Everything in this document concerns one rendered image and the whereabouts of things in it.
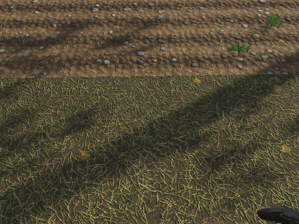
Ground robot right hand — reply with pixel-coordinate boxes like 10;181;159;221
257;205;299;224

